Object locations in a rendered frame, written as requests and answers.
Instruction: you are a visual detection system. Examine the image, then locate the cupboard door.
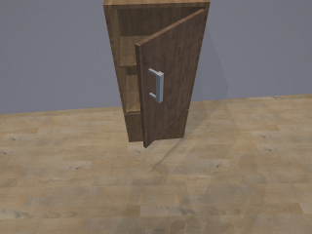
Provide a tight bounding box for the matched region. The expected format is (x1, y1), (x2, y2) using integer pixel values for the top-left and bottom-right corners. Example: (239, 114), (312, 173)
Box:
(135, 9), (206, 148)

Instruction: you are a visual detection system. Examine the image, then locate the handle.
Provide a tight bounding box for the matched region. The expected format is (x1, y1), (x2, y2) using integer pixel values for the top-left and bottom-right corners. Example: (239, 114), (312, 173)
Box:
(148, 68), (164, 103)

